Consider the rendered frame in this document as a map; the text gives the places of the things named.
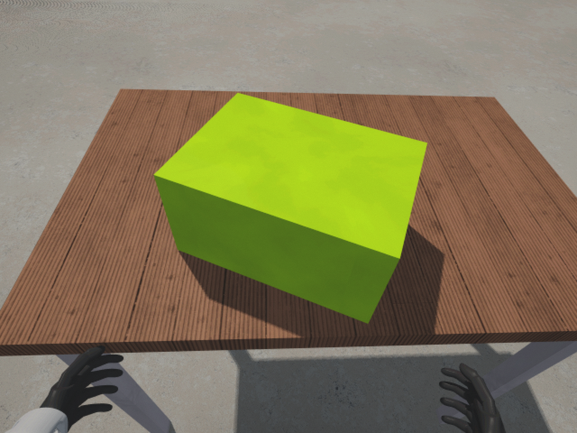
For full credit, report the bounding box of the robot right hand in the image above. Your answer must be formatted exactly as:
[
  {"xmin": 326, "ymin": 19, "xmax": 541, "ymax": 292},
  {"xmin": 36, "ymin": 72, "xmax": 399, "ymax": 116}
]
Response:
[{"xmin": 439, "ymin": 363, "xmax": 506, "ymax": 433}]

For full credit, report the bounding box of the robot left hand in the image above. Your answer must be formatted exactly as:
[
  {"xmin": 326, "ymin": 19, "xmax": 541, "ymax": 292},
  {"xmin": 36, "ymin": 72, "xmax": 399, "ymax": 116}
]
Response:
[{"xmin": 40, "ymin": 345, "xmax": 124, "ymax": 432}]

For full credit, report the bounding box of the robot left forearm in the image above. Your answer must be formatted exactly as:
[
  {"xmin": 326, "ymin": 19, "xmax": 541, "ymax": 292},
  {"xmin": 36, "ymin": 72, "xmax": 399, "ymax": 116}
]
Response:
[{"xmin": 5, "ymin": 408, "xmax": 68, "ymax": 433}]

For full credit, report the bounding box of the table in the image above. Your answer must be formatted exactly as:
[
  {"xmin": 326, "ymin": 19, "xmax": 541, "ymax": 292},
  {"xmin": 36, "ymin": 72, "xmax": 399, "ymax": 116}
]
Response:
[{"xmin": 0, "ymin": 89, "xmax": 577, "ymax": 433}]

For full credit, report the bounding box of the carton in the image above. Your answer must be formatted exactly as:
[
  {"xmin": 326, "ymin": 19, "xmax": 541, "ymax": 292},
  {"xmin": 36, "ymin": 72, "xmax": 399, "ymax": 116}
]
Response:
[{"xmin": 154, "ymin": 93, "xmax": 427, "ymax": 324}]

